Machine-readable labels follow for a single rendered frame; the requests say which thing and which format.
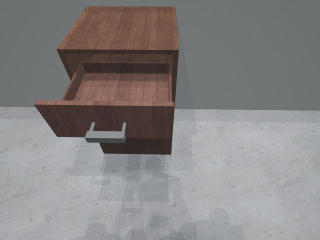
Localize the handle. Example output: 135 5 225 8
85 122 127 143

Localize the cabinet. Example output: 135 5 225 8
56 6 179 155

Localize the drawer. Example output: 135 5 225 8
34 61 174 139

